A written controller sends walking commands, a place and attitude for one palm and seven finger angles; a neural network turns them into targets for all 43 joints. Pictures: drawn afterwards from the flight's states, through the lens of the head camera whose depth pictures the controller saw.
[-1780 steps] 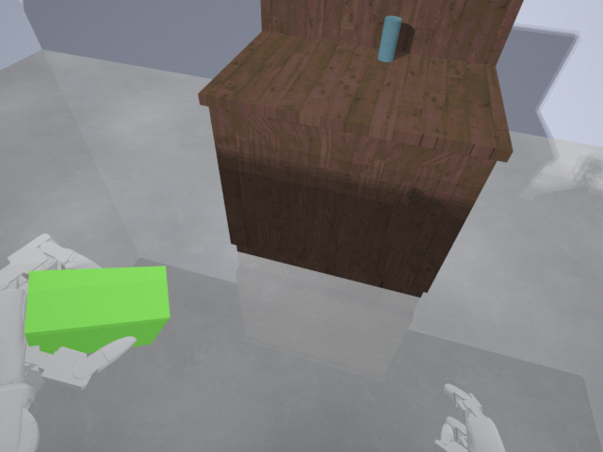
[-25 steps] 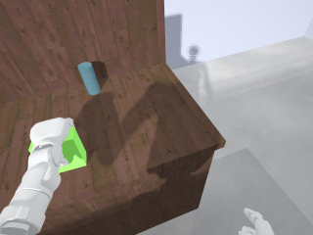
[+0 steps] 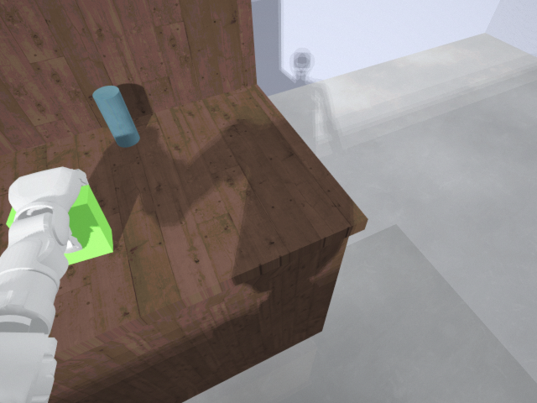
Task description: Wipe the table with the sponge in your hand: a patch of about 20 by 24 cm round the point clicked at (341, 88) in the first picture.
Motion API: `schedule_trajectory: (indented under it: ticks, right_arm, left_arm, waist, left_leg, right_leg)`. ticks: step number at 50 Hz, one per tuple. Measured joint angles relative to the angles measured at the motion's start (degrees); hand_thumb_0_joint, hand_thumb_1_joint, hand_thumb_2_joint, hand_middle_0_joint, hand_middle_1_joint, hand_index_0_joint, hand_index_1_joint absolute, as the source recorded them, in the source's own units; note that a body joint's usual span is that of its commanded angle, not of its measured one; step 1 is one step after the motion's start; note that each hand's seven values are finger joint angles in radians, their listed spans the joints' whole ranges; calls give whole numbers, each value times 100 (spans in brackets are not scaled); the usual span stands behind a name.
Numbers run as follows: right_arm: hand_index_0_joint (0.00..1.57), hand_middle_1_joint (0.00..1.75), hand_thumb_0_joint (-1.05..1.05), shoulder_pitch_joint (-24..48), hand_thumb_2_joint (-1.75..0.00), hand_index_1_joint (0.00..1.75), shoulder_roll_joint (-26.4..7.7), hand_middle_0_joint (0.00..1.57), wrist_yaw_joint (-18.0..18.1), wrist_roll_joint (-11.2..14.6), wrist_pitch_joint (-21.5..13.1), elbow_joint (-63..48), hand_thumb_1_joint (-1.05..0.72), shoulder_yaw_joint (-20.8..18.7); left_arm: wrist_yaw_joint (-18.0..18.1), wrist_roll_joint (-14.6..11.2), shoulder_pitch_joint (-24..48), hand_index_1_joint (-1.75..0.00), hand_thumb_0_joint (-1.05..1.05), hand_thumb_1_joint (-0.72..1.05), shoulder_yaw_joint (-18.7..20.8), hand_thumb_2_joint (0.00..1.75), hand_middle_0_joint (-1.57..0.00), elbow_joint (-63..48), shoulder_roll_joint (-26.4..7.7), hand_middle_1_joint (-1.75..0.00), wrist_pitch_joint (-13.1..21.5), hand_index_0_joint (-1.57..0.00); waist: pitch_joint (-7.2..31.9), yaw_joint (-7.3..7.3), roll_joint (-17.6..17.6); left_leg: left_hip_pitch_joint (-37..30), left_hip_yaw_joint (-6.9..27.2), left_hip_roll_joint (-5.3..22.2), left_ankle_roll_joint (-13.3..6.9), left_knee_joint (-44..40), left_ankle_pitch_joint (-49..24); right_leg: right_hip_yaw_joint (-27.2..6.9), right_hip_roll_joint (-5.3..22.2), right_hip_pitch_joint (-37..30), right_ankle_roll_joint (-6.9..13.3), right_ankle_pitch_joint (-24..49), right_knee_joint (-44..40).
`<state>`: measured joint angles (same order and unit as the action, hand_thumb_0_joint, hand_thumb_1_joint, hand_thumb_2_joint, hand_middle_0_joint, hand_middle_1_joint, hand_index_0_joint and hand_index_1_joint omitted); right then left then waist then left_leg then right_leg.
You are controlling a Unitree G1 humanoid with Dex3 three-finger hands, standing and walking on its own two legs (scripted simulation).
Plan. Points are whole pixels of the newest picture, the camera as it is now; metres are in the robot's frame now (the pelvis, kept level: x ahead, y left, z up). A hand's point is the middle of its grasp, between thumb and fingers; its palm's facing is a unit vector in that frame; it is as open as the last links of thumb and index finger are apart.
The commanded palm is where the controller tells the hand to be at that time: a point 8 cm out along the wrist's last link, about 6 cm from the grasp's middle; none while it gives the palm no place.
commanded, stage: wipe forward along the middle lane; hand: left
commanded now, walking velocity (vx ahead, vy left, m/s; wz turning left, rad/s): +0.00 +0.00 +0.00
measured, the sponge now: (70, 236) +0.36 +0.35 +0.03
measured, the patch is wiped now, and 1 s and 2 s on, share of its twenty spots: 1.00 1.00 1.00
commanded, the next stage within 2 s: slide back across to the first lane in 0.70 s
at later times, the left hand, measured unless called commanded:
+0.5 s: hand (60, 195) +0.42 +0.37 +0.07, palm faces -0.14 -0.01 -0.99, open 9.7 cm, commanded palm +0.42 +0.37 +0.10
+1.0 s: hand (53, 179) +0.46 +0.40 +0.07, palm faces -0.14 -0.03 -0.99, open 9.7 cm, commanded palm +0.44 +0.40 +0.12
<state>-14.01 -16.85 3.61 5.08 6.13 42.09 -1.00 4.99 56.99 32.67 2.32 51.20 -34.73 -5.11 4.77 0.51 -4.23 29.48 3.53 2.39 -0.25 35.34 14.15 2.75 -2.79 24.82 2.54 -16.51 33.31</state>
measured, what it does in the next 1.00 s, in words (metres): stands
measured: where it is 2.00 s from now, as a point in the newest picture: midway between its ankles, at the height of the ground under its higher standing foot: outside the picture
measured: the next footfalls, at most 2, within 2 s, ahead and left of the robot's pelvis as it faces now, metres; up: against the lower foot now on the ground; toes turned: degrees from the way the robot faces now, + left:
none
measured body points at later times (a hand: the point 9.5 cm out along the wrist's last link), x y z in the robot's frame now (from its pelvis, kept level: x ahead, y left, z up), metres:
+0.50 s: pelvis +0.01 +0.03 +0.00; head +0.06 +0.02 +0.44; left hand +0.42 +0.37 +0.12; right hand +0.07 -0.25 -0.13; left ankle +0.04 +0.15 -0.73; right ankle +0.00 -0.09 -0.73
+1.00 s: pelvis +0.01 +0.04 -0.01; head +0.09 +0.05 +0.44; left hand +0.46 +0.40 +0.12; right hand +0.04 -0.24 -0.13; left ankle +0.04 +0.15 -0.73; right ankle +0.00 -0.09 -0.73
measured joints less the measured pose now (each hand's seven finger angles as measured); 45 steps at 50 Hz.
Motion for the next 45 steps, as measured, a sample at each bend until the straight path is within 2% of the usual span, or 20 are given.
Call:
schedule_trajectory:
  ticks: [11,18,27,40,45]
  right_arm:
    - [20,30,1,-28,-89,29,43,20,-44,-8,-15,-22,-91,53]
    - [20,30,1,-95,-89,29,40,20,-74,-34,-5,-38,-91,27]
    - [20,30,1,-153,-89,29,72,20,-130,-46,41,11,-91,11]
    - [20,30,0,-202,-89,29,152,20,-153,-92,-34,-30,-91,68]
    - [20,30,0,-276,-89,29,145,20,-165,-113,-14,-25,-91,78]
  left_arm:
    - [26,156,594,-134,3,-53,103,111,-80,666,-241,-134,84,-81]
    - [47,234,784,-135,3,-54,122,111,-79,846,-308,-135,130,-81]
    - [157,288,934,-134,2,-54,101,111,-80,963,-270,-134,88,-82]
    - [139,464,1574,-135,2,-54,27,111,-80,1439,-460,-135,24,-82]
    - [106,491,1631,-135,2,-54,237,111,-80,1494,-620,-135,72,-82]
  waist:
    - [42,147,51]
    - [86,183,61]
    - [155,192,84]
    - [139,319,152]
    - [137,378,167]
  left_leg:
    - [296,-4,6,39,126,21]
    - [428,-48,-11,68,191,57]
    - [509,-110,-73,18,262,116]
    - [818,-120,-121,-49,412,148]
    - [893,-150,-98,-62,447,176]
  right_leg:
    - [-14,-6,256,-47,22,32]
    - [-62,17,366,-111,21,31]
    - [-120,84,424,-207,-4,39]
    - [-128,129,693,-276,-5,117]
    - [-162,109,764,-290,2,113]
